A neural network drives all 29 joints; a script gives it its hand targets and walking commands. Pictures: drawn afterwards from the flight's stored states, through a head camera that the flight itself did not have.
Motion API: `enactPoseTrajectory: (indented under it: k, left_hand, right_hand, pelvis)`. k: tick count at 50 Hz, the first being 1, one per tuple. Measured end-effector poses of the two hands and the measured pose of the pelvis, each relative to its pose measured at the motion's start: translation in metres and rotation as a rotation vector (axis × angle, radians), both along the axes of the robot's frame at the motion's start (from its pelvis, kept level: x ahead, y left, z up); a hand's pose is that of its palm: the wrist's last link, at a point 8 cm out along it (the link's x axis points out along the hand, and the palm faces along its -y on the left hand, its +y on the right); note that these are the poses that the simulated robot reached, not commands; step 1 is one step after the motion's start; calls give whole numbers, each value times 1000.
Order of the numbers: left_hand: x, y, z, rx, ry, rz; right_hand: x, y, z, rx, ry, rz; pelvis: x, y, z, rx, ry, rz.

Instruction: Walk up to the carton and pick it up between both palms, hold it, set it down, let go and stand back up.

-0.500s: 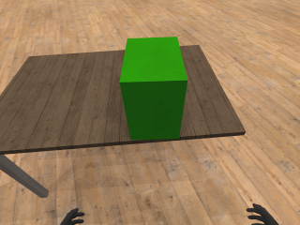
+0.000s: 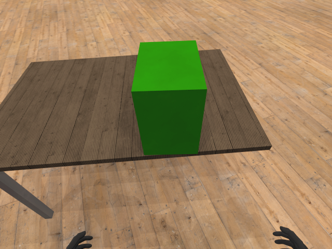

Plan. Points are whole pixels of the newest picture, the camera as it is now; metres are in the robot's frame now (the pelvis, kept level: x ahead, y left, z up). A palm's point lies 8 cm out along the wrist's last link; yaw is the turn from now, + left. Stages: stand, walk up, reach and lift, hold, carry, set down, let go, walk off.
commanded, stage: stand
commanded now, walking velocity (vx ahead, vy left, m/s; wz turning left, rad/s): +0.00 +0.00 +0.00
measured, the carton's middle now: (169, 99) +0.60 +0.01 +0.01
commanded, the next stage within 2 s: walk up in 1.14 s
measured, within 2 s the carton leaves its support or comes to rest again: neither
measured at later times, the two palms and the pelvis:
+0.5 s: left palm out of the picture +0.12 +0.27 -0.09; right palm out of the picture +0.12 -0.29 -0.09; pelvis +0.01 -0.01 +0.00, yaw +0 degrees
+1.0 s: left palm out of the picture +0.12 +0.26 -0.09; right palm out of the picture +0.12 -0.30 -0.09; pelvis +0.01 -0.01 +0.00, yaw +0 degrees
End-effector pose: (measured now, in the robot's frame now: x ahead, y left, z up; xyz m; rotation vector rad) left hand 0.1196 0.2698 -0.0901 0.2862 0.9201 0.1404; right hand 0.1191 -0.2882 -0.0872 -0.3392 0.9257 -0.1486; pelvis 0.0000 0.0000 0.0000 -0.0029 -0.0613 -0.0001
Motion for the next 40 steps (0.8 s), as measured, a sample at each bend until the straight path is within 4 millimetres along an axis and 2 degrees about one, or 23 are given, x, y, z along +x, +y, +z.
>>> enactPoseTrajectory:
  k: [40]
  left_hand:
    - [3,-5,0,3,19,0]
  right_hand:
    - [1,-7,-3,4,28,-7]
  pelvis:
    - [6,-6,1,9,8,0]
